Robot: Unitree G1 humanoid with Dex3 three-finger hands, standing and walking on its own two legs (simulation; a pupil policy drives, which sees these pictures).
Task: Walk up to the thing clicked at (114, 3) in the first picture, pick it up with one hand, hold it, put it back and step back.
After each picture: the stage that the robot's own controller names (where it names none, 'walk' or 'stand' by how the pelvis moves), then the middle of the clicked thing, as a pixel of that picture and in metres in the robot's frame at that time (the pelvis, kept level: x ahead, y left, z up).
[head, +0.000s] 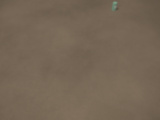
stand; (114, 6) +2.24 -0.50 -0.72
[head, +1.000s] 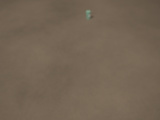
walk; (88, 14) +2.13 +0.01 -0.69
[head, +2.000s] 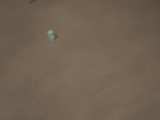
walk; (51, 35) +1.49 +0.42 -0.72
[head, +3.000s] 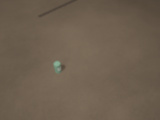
walk; (57, 67) +0.98 +0.31 -0.72
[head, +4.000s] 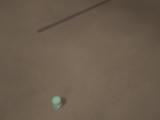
walk; (57, 103) +0.60 +0.22 -0.69
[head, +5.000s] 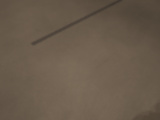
stand; out of the picture +0.39 +0.17 -0.69
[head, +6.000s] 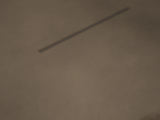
stand; out of the picture +0.34 +0.16 -0.72
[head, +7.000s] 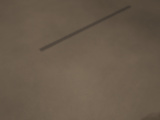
stand; out of the picture +0.35 +0.15 -0.73
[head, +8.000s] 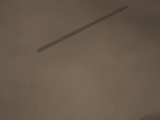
stand; out of the picture +0.34 +0.17 -0.73
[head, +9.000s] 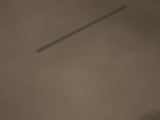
stand; out of the picture +0.34 +0.18 -0.73
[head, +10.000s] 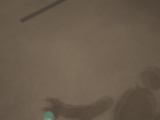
go down; (49, 118) +0.36 +0.18 -0.65
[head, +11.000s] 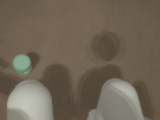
go down; (23, 65) +0.41 +0.22 -0.29
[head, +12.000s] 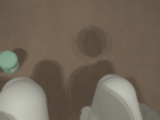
close in; (9, 63) +0.41 +0.24 -0.26
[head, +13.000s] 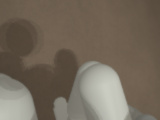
close; out of the picture +0.40 +0.26 -0.22
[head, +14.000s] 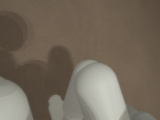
close; out of the picture +0.39 +0.27 -0.22
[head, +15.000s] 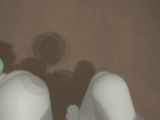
lift; out of the picture +0.34 +0.26 -0.15
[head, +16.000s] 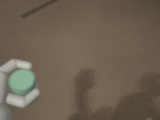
lift; (25, 88) +0.32 +0.18 +0.02
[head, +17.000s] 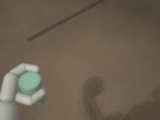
hold; (33, 89) +0.33 +0.17 +0.01
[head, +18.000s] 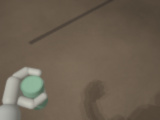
hold; (35, 93) +0.32 +0.17 +0.01
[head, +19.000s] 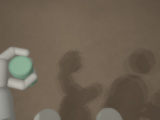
crouch; (24, 72) +0.38 +0.19 -0.05
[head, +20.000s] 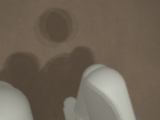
lower; out of the picture +0.40 +0.28 -0.19
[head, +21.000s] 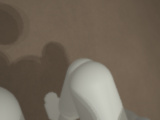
lower; out of the picture +0.41 +0.29 -0.22
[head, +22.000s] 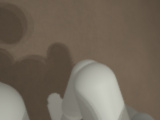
lower; out of the picture +0.40 +0.29 -0.22
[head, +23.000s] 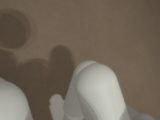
lower; out of the picture +0.39 +0.29 -0.22
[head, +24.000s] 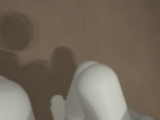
loosen; out of the picture +0.39 +0.28 -0.22
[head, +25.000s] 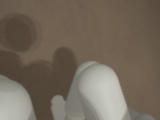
withdraw; out of the picture +0.39 +0.26 -0.23
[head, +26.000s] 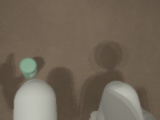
walk; (29, 69) +0.41 +0.22 -0.30
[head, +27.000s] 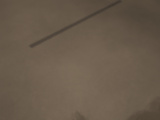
stand; out of the picture +0.33 +0.15 -0.65
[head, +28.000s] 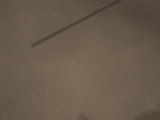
stand; out of the picture +0.35 +0.18 -0.67
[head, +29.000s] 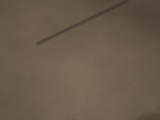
stand; out of the picture +0.35 +0.17 -0.68
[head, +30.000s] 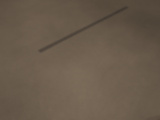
walk; out of the picture +0.36 +0.17 -0.72
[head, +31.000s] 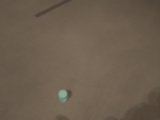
walk; (63, 96) +0.54 +0.13 -0.70
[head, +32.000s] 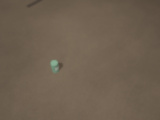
walk; (54, 66) +0.85 +0.26 -0.69
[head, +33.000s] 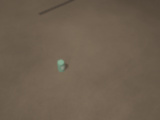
stand; (61, 66) +1.00 +0.20 -0.71
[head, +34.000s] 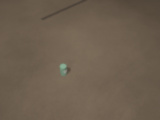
stand; (63, 69) +1.00 +0.19 -0.73
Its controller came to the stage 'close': yes
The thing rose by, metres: 0.72
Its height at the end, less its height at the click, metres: +0.00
